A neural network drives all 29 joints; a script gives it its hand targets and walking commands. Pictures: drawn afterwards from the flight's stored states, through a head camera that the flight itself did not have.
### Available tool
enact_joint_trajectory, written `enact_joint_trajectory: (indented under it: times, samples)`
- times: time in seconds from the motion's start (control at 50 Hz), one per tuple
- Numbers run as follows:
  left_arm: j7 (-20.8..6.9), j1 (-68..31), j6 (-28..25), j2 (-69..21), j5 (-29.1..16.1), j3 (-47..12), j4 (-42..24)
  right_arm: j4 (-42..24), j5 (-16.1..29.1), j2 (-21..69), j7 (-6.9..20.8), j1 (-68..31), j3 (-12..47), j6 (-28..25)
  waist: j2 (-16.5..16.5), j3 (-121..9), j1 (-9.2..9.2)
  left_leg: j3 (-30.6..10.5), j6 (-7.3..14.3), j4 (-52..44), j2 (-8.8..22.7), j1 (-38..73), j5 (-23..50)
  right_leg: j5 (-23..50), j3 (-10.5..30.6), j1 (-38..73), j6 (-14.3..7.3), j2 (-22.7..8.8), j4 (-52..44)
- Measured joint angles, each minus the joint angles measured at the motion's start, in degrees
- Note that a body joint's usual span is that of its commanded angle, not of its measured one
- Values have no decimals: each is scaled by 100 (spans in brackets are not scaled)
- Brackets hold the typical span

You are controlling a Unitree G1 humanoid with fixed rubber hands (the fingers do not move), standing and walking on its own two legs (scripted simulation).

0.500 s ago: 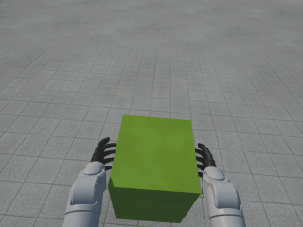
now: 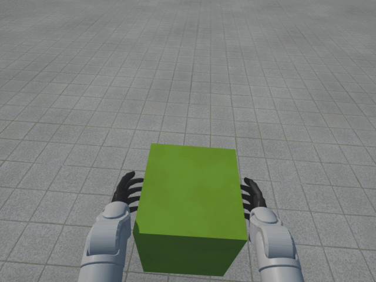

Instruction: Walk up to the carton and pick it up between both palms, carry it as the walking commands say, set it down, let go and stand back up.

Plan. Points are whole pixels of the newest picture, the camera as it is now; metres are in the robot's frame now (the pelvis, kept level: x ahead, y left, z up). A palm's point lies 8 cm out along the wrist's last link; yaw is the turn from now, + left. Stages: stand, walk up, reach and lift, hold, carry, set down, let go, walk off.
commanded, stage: carry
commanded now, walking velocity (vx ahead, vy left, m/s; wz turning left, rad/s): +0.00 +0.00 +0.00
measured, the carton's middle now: (188, 212) +0.31 +0.00 -0.04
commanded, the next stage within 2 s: hold in 0.82 s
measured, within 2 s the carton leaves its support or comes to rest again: neither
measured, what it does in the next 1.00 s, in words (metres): stands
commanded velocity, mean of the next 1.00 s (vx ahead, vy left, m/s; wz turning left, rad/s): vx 0.00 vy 0.00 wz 0.00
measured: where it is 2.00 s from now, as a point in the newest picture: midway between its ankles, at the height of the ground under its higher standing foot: outside the picture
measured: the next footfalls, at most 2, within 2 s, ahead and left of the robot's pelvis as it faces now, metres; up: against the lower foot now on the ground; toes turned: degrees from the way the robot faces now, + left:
none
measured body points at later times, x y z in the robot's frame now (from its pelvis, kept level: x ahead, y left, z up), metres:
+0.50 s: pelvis -0.01 -0.01 +0.00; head -0.02 -0.01 +0.45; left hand +0.28 +0.14 +0.03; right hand +0.28 -0.15 +0.02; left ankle +0.03 +0.17 -0.73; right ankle +0.00 -0.02 -0.73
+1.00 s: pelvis -0.02 +0.00 +0.01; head -0.03 +0.00 +0.46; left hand +0.27 +0.17 +0.03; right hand +0.27 -0.13 +0.02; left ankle +0.04 +0.19 -0.72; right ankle +0.00 -0.02 -0.73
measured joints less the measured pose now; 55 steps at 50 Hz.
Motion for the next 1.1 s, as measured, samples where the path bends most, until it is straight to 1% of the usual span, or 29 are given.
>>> enact_joint_trajectory:
  times: [0.04,0.22,0.28,0.32,0.38,0.44,0.54,0.64,0.7,0.86,0.88,0.92,0.94,0.98,1.02,1.06,1.1]
  samples:
    - [-15,-52,-44,-5,42,27,100,97,-34,5,13,-45,-34,-47,-10,4,6,-1,12,1,8,-17,9,12,-2,-17,-12,9,-2]
    - [13,45,72,4,-17,-52,-173,-171,58,-2,-11,33,14,81,-25,41,-19,-3,4,-42,17,-26,62,35,-9,-45,-46,20,-5]
    - [-24,-21,28,-3,67,0,17,25,-28,5,18,-41,-21,46,-17,-2,-22,-8,45,-45,25,-34,64,53,-15,-44,-57,31,-29]
    - [-25,-8,44,-1,65,-2,33,45,-36,2,21,-16,-10,47,-14,-23,-18,-14,61,-40,31,-37,61,57,-21,-36,-64,40,-41]
    - [15,68,146,5,-58,-50,-273,-264,78,-7,-26,78,59,136,-16,28,-7,-27,72,0,49,-48,46,56,-33,-32,-77,56,-31]
    - [20,82,207,5,-45,-86,-442,-425,81,-6,-30,73,82,207,-37,44,4,-27,76,4,54,-59,54,61,-35,-49,-89,59,-17]
    - [-4,41,237,2,41,-46,-145,-118,-34,1,34,8,21,254,-27,-56,15,-35,128,2,61,-47,51,82,-43,-17,-89,72,-58]
    - [14,101,357,7,-8,-130,-443,-440,-1,-11,28,144,99,325,-31,10,51,-49,123,33,72,-38,49,88,-57,9,-90,81,-55]
    - [-13,23,366,0,43,-102,-329,-370,-66,-6,49,86,65,357,-31,21,74,-62,139,39,76,-40,59,113,-69,24,-86,87,-78]
    - [-41,-21,384,-4,69,-66,-247,-288,-118,1,90,20,32,402,-23,51,107,-64,75,-14,62,-6,110,151,-73,57,-61,73,-121]
    - [-89,-83,331,-10,114,-11,-168,-201,-96,7,80,-29,-2,342,-51,142,143,-159,100,-49,-29,76,168,157,-39,126,-38,46,-128]
    - [-197,-167,203,-18,202,170,20,53,-51,28,17,-155,-7,223,-75,339,360,-595,317,-203,-284,353,200,214,189,286,39,50,-172]
    - [-244,-141,137,-15,200,264,55,124,-25,32,-47,-181,65,187,-72,388,471,-764,379,-250,-370,448,209,260,335,329,72,72,-206]
    - [-322,-54,18,-4,152,435,37,215,22,35,-156,-229,228,123,-45,443,641,-1011,458,-283,-501,552,319,355,606,374,115,118,-268]
    - [-362,-54,-44,-5,102,599,41,366,15,48,-207,-331,320,49,-20,456,775,-1136,493,-305,-574,610,397,436,813,396,127,148,-319]
    - [-371,-166,-54,-17,93,752,118,598,-45,77,-185,-497,285,-38,39,414,835,-1223,477,-354,-602,653,384,491,911,397,146,171,-347]
    - [-373,-342,-66,-41,92,892,237,776,-112,110,-154,-648,184,-123,128,357,817,-1268,415,-409,-594,697,289,505,902,403,186,179,-342]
